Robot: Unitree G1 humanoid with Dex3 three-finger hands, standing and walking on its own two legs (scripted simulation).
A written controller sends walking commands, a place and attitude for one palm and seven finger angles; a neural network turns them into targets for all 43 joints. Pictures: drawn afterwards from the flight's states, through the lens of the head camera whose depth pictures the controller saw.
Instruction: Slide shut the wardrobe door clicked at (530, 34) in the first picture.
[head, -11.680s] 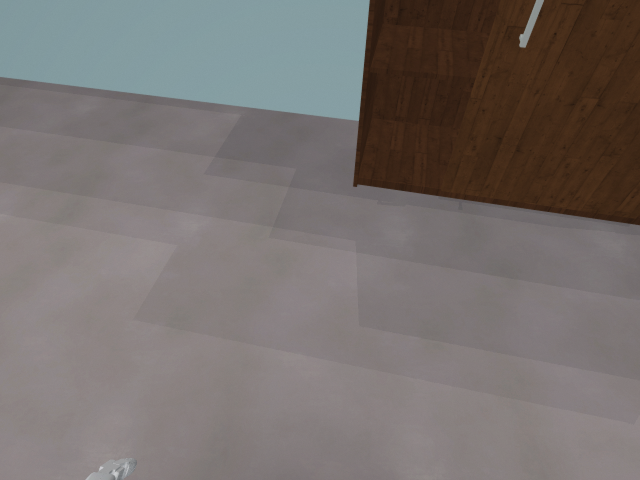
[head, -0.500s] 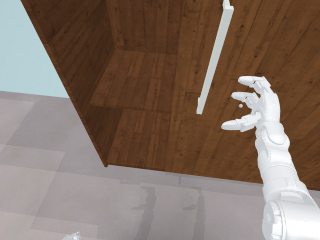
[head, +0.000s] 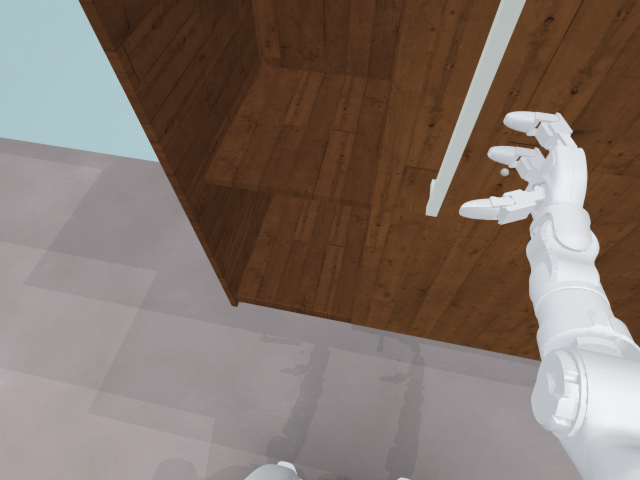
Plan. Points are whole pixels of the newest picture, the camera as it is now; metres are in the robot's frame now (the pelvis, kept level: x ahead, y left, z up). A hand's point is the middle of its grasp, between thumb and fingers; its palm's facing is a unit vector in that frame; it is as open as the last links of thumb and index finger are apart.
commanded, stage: move the hooked fingers beside the handle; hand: right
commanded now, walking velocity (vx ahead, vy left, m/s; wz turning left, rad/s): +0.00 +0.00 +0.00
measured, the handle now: (463, 116) +0.54 -0.07 +0.15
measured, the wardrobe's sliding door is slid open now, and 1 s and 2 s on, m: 0.38 0.38 0.38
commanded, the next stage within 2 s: feel for the door with the fingertips in 0.58 s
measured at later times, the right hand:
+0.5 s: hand (503, 180) +0.48 -0.12 +0.11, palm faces +0.02 +1.00 -0.02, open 14.0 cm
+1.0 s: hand (474, 173) +0.49 -0.09 +0.11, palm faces +0.00 +1.00 +0.00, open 14.0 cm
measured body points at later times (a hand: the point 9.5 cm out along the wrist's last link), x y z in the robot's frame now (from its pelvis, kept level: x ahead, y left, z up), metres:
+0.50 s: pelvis +0.00 +0.00 +0.00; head +0.06 +0.00 +0.44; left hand +0.04 +0.25 -0.12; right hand +0.47 -0.18 +0.11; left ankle -0.02 +0.10 -0.71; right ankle +0.01 -0.11 -0.71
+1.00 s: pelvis +0.00 +0.00 +0.00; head +0.08 +0.01 +0.44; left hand +0.01 +0.26 -0.13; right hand +0.48 -0.14 +0.11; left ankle -0.02 +0.10 -0.71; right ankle +0.01 -0.11 -0.71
